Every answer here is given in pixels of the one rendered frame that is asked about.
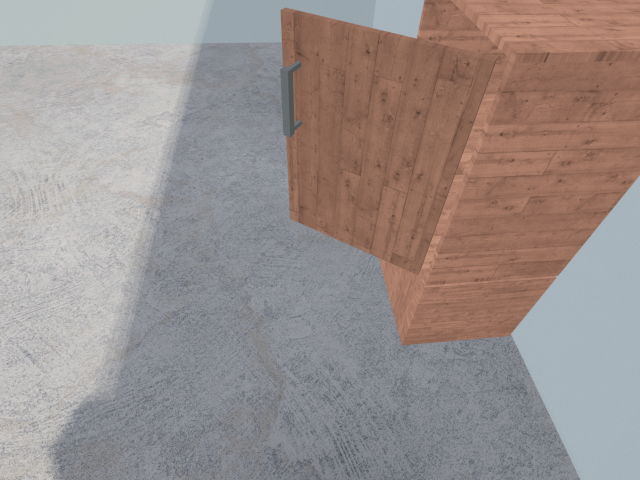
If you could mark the handle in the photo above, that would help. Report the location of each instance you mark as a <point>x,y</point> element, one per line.
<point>287,93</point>

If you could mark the cupboard door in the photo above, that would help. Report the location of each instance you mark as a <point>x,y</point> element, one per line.
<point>385,121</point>

